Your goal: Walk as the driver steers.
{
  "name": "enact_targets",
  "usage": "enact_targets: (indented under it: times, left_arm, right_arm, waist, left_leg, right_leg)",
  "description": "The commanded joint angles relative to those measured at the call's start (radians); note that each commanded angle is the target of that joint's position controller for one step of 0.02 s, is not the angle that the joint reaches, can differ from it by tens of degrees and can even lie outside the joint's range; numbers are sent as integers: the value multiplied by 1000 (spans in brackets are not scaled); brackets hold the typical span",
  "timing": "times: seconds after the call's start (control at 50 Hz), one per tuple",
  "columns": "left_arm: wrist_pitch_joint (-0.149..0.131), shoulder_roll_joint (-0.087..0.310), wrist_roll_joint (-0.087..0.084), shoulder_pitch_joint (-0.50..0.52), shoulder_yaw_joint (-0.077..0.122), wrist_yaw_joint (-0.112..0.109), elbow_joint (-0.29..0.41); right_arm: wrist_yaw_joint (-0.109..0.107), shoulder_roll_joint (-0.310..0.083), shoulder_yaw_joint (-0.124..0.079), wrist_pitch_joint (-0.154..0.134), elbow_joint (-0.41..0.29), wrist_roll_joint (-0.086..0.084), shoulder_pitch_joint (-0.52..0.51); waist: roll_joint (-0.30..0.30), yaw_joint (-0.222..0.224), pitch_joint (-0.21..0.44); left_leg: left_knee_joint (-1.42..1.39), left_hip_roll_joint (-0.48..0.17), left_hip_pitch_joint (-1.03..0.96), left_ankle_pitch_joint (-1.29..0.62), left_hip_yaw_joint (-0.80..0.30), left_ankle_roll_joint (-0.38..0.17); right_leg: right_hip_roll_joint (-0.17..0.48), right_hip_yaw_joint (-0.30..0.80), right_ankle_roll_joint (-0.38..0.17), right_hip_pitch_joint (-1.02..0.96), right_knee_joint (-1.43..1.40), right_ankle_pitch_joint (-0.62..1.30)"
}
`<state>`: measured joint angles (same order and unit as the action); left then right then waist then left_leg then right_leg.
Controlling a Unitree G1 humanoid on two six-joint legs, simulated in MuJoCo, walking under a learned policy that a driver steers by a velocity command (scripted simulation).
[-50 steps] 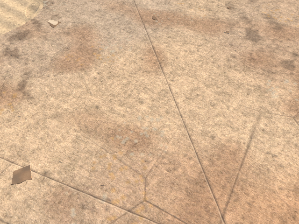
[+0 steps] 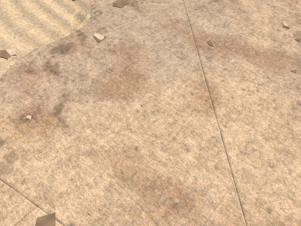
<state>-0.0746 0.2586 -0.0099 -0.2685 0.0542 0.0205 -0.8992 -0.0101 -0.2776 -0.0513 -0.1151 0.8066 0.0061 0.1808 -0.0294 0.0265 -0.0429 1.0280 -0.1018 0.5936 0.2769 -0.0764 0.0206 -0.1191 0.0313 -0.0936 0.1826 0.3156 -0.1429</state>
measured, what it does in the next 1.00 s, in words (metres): walks ahead: left foot, then right foot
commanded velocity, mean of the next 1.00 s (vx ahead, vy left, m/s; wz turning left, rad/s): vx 0.50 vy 0.00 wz -0.10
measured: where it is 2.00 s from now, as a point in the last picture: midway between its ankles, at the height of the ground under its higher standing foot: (171, 112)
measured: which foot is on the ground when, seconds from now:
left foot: up 0.00-0.22, down 0.24-0.78, up 0.80-1.00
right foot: down 0.00-0.26, up 0.28-0.74, down 0.76-1.00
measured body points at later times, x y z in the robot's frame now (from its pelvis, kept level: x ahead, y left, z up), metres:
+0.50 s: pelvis +0.30 +0.07 +0.00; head +0.32 +0.07 +0.45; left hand +0.46 +0.32 -0.11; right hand +0.32 -0.21 -0.12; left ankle +0.30 +0.16 -0.74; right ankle +0.36 -0.11 -0.68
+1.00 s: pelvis +0.57 -0.03 +0.00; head +0.59 -0.04 +0.45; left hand +0.65 +0.24 -0.12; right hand +0.66 -0.32 -0.12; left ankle +0.63 +0.13 -0.67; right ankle +0.57 -0.11 -0.74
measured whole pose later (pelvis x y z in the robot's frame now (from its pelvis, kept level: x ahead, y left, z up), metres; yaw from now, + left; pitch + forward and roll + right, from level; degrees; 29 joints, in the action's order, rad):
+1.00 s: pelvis +0.57 -0.03 +0.00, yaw -6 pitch +1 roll -1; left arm -0.09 0.26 0.00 -0.29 0.05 0.03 -0.88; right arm -0.01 -0.31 -0.06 -0.07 0.82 -0.01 0.21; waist -0.05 0.03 -0.02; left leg 1.03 -0.12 0.60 0.25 -0.04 0.00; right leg -0.07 -0.05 -0.08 0.18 0.31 -0.15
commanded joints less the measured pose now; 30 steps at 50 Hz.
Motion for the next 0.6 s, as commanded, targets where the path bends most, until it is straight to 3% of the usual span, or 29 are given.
enact_targets:
  times: [0.02, 0.08, 0.14, 0.2, 0.22, 0.24, 0.26, 0.28, 0.3, 0.32, 0.34, 0.36, 0.4, 0.44, 0.5, 0.56, 0.6]
  left_arm:
    - [-19, 171, -4, 75, 37, -22, 89]
    - [-13, 172, -14, -29, 37, -28, 58]
    - [-5, 170, -20, -75, 35, -30, 38]
    - [9, 187, -12, -79, 40, -31, 31]
    - [13, 180, -9, -74, 36, -30, 34]
    - [15, 145, 3, -77, 21, -27, 45]
    - [3, 67, 9, -181, -5, -23, 64]
    - [-10, 51, -15, -230, -14, -19, 53]
    - [-18, 159, -30, -147, 8, -18, 64]
    - [-21, 174, -33, -44, 13, -17, 91]
    - [-22, 162, -18, 7, 12, -18, 104]
    - [-18, 153, -5, 12, 17, -19, 105]
    - [-5, 116, -2, -17, 13, -17, 95]
    - [3, 92, 3, 2, 6, -17, 103]
    - [2, 79, 11, 100, -1, -15, 134]
    - [-7, 64, 6, 200, -9, -6, 158]
    - [-11, 64, 0, 264, -11, 1, 177]
  right_arm:
    - [-4, -58, -12, 4, -68, 11, -8]
    - [11, -37, 1, -6, -99, 0, -132]
    - [22, -72, -5, -9, -122, -13, -181]
    - [25, -114, -18, -14, -128, -15, -144]
    - [23, -138, -32, -16, -108, -12, -61]
    - [19, -182, -50, -19, -81, -3, 82]
    - [20, -273, -72, -17, -62, 12, 217]
    - [32, -256, -74, -4, -19, -7, 292]
    - [36, -173, -48, -3, -33, -18, 240]
    - [33, -137, -35, 1, -52, -12, 163]
    - [35, -123, -27, 4, -58, -3, 101]
    - [35, -105, -21, 2, -61, 2, 67]
    - [37, -97, -18, -1, -54, 2, 57]
    - [34, -119, -24, -6, -38, -6, 76]
    - [23, -143, -32, 3, -15, -10, 108]
    - [14, -153, -33, 11, 8, -17, 146]
    - [12, -161, -35, 17, 32, -22, 192]
  waist:
    - [87, -34, -10]
    - [91, 35, 8]
    - [97, 47, 12]
    - [115, 6, 19]
    - [108, -40, 58]
    - [77, -104, 175]
    - [-112, -104, 352]
    - [-322, -105, 424]
    - [-179, -120, 284]
    - [-93, -112, 171]
    - [-34, -87, 87]
    - [-44, -60, 62]
    - [-66, -31, 61]
    - [-57, -26, 53]
    - [-31, -45, 29]
    - [-36, -77, 6]
    - [-36, -100, -9]
  left_leg:
    - [-232, 4, -70, -191, 37, 36]
    - [-430, 52, -156, -427, 55, 38]
    - [-511, 50, -136, -405, 24, 14]
    - [-542, 56, -168, -262, 30, -33]
    - [-567, 76, -272, -228, 52, -61]
    - [-538, 19, -485, -246, 9, -112]
    - [-537, -195, -862, -183, -317, -243]
    - [-699, -307, -978, 35, -677, -331]
    - [-731, -275, -890, 170, -629, -284]
    - [-743, -235, -757, 122, -483, -247]
    - [-772, -193, -625, -2, -377, -237]
    - [-793, -164, -552, -97, -313, -231]
    - [-836, -125, -485, -203, -229, -233]
    - [-868, -124, -469, -285, -173, -252]
    - [-900, -110, -479, -331, -99, -250]
    - [-910, -74, -466, -316, -21, -221]
    - [-907, -85, -485, -296, -14, -218]
  right_leg:
    - [222, 168, -172, 162, -179, 113]
    - [213, 143, -131, 141, -154, 100]
    - [267, 194, -109, 11, -88, 63]
    - [319, 235, -81, -97, 10, 158]
    - [289, 214, -63, -107, 111, 290]
    - [232, 169, -36, -49, 317, 312]
    - [102, 78, 27, 237, 674, 50]
    - [36, 78, 54, 459, 897, -425]
    - [94, 134, 39, 560, 979, -403]
    - [142, 100, 33, 575, 970, -315]
    - [181, 68, 38, 555, 911, -244]
    - [216, 67, 42, 516, 848, -194]
    - [234, 50, 55, 446, 785, -155]
    - [242, 34, 73, 463, 713, -110]
    - [244, 21, 98, 497, 530, 36]
    - [214, -10, 103, 438, 345, 191]
    - [195, -24, 102, 413, 281, 232]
